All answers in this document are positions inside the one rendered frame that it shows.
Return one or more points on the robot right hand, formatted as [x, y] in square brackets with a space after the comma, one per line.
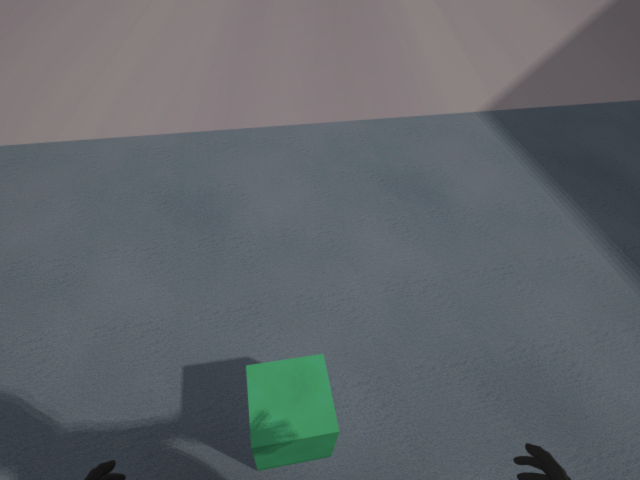
[542, 460]

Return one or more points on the carton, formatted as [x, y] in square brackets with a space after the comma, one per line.
[291, 411]

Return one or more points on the robot left hand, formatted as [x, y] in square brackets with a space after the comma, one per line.
[102, 470]

